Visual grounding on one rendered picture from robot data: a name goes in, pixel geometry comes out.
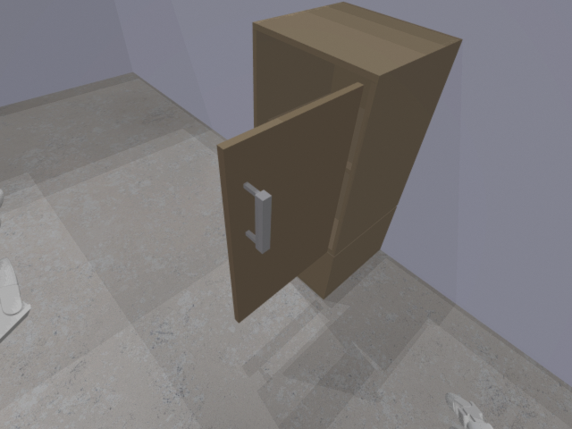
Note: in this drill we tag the handle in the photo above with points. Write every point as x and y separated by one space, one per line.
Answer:
263 209

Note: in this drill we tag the robot left hand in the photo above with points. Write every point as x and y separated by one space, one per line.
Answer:
12 309

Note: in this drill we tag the cupboard door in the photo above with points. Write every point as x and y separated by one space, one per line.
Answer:
300 159

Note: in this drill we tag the robot right hand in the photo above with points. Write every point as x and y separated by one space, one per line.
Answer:
468 413

